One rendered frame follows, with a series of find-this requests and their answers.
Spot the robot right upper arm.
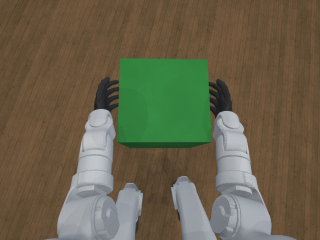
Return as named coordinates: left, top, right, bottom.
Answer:
left=210, top=193, right=297, bottom=240

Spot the robot left upper arm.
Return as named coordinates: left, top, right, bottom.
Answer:
left=44, top=194, right=120, bottom=240

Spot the right robot hand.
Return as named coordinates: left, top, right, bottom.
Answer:
left=208, top=79, right=233, bottom=118

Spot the left robot forearm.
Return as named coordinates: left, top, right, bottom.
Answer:
left=57, top=109, right=116, bottom=234

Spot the right robot thigh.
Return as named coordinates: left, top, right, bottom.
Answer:
left=171, top=181, right=217, bottom=240

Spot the left robot hand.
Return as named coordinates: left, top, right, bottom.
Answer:
left=93, top=77, right=119, bottom=112

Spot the right robot forearm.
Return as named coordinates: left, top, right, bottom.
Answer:
left=212, top=111, right=272, bottom=230

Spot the carton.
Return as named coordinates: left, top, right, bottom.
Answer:
left=117, top=58, right=212, bottom=148

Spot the robot right shin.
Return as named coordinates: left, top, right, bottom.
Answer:
left=175, top=176, right=196, bottom=213

